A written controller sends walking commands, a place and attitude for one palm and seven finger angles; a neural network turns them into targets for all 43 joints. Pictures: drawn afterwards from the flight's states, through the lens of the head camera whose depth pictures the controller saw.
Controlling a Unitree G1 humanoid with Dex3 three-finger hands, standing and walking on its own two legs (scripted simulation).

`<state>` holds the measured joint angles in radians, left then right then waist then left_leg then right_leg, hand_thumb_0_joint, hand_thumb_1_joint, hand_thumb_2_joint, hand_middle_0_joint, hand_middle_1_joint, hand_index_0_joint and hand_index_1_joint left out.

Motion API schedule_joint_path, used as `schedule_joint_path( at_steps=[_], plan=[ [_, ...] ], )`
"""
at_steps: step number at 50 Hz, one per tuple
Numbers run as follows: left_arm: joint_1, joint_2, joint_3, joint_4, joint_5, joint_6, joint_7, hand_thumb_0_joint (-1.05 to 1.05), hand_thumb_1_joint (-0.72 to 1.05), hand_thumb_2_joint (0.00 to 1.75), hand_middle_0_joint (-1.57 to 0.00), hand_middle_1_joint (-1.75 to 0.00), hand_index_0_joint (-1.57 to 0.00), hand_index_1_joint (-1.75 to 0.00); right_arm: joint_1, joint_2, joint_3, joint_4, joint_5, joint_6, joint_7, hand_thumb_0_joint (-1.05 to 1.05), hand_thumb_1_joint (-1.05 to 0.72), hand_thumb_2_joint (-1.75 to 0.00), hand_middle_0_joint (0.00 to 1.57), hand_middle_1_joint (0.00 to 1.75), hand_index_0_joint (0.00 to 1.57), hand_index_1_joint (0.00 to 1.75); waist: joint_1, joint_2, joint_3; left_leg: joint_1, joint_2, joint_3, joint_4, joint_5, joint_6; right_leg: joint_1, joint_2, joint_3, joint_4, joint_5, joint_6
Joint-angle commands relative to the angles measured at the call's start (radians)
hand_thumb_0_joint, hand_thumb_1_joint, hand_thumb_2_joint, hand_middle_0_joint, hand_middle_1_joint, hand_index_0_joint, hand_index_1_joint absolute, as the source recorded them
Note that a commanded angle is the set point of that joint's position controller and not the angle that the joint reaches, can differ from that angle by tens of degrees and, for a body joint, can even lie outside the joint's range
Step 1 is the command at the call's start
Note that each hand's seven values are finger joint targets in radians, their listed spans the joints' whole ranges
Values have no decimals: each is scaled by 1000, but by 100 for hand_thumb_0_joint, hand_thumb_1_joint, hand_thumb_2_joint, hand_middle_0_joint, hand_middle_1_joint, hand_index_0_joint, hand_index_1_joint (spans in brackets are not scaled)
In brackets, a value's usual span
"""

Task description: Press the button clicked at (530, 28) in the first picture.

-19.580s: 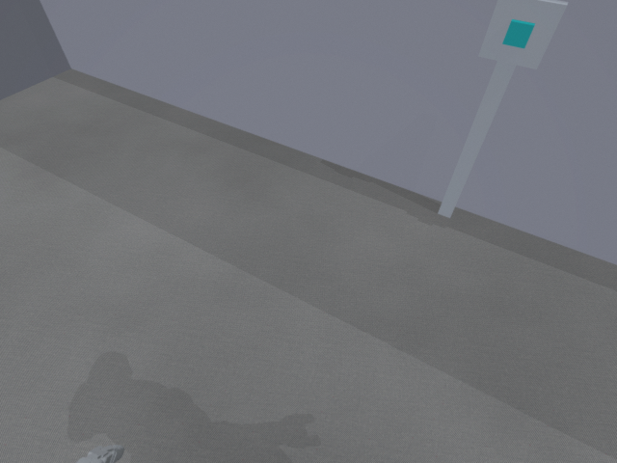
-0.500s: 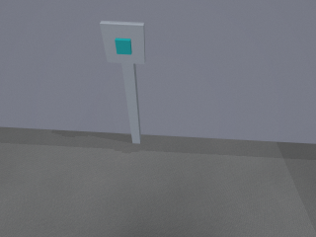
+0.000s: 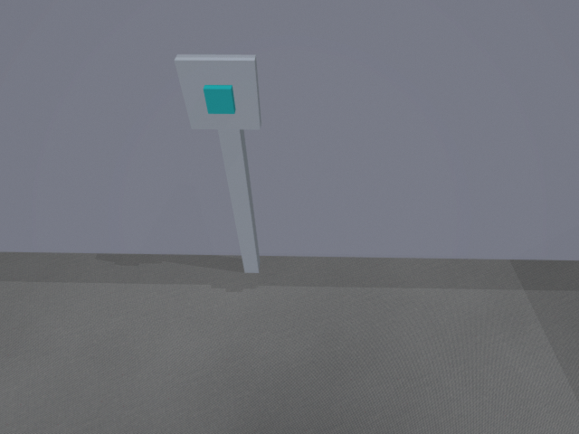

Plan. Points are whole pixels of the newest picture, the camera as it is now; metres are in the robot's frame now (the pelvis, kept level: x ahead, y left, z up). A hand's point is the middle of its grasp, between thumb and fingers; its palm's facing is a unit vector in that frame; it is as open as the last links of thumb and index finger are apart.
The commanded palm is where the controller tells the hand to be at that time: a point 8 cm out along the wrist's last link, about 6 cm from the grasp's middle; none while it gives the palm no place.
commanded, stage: let the arm hang, fingers relaxed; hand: left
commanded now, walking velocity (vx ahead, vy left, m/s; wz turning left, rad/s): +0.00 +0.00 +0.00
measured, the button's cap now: (220, 98) +0.81 +0.21 +0.04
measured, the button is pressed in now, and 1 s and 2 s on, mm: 0 0 0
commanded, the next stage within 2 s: stand and wait in 0.02 s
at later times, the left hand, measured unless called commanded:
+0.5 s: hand out of the picture +0.10 +0.24 -0.15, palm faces -0.02 -0.94 -0.34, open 7.4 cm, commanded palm none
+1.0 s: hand out of the picture +0.14 +0.23 -0.15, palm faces -0.04 -0.94 -0.34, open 7.4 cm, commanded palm none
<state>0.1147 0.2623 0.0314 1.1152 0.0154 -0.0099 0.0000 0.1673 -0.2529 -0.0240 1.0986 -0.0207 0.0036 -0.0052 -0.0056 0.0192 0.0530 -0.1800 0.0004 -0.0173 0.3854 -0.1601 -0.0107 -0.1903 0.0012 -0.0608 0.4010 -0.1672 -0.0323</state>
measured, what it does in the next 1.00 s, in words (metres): stands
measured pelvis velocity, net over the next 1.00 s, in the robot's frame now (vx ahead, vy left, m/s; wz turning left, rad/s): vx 0.05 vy -0.01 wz -0.03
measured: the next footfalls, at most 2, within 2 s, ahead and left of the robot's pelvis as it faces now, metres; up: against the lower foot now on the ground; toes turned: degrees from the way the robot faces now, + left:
none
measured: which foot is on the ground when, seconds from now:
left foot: down 0.00-1.00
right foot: down 0.00-1.00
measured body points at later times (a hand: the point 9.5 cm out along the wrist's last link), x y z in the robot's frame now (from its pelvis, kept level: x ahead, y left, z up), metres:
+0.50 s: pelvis +0.03 -0.01 +0.00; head +0.05 -0.02 +0.45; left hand +0.10 +0.28 -0.13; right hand +0.08 -0.29 -0.15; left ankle +0.03 +0.13 -0.74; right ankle +0.04 -0.10 -0.74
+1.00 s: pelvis +0.05 -0.01 +0.01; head +0.07 -0.02 +0.45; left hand +0.14 +0.28 -0.13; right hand +0.10 -0.30 -0.14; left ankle +0.03 +0.13 -0.74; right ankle +0.04 -0.10 -0.74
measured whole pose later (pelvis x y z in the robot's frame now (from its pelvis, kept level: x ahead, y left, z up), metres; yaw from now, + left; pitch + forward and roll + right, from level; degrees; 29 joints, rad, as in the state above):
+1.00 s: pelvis +0.05 -0.01 +0.01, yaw -1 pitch -1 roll +0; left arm 0.08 0.31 0.02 1.13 0.01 -0.02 0.00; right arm 0.11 -0.32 -0.01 1.13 -0.01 0.01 -0.01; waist -0.01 0.02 0.07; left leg -0.08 0.03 0.00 0.29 -0.18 -0.03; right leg -0.11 0.03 -0.04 0.31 -0.18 -0.05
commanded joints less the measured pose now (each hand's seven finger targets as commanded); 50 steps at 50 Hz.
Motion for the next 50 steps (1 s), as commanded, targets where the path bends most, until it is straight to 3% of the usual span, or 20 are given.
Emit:
schedule_joint_path(
  at_steps=[1, 10, 12, 19, 27, 50],
  plan=[
    [-19, 207, 33, -45, 1, -19, 15, 0, 90, 90, -20, -30, -20, -30, -1, -182, -24, -35, -1, -15, -11, 0, -90, -90, 20, 30, 20, 30, 1, 6, -29, 2, 99, -81, -82, 14, 36, 2, -119, 143, -128, -78, -29],
    [-42, 234, 27, -28, -3, -23, 15, 0, 90, 90, -20, -30, -20, -30, -35, -220, -19, -26, 1, -16, -12, 0, -90, -90, 20, 30, 20, 30, -2, -15, -90, 57, 111, -77, -90, 86, 31, 65, -127, 136, -128, 52, -25],
    [-46, 240, 26, -24, -4, -22, 16, 0, 90, 90, -20, -30, -20, -30, -47, -224, -17, -24, 1, -14, -12, 0, -90, -90, 20, 30, 20, 30, -1, 9, -70, 56, 112, -73, -93, 94, 28, 59, -126, 134, -128, 70, -24],
    [-56, 251, 24, -20, -4, -20, 15, 0, 90, 90, -20, -30, -20, -30, -53, -236, -14, -17, 2, -12, -10, 0, -90, -90, 20, 30, 20, 30, 0, -11, -66, 62, 114, -71, -108, 69, 27, 66, -127, 139, -150, 30, -21],
    [-61, 254, 24, -23, -4, -23, 18, 0, 90, 90, -20, -30, -20, -30, -63, -241, -13, -17, 3, -17, -13, 0, -90, -90, 20, 30, 20, 30, 1, -5, -84, 85, 121, -64, -107, 138, 25, 94, -127, 135, -131, 150, -21],
    [-63, 260, 26, -40, -5, -28, 20, 0, 90, 90, -20, -30, -20, -30, -64, -250, -14, -22, 4, -20, -17, 0, -90, -90, 20, 30, 20, 30, -3, -23, -100, 123, 126, -50, -111, 177, 20, 120, -125, 146, -132, 240, -21]
  ],
)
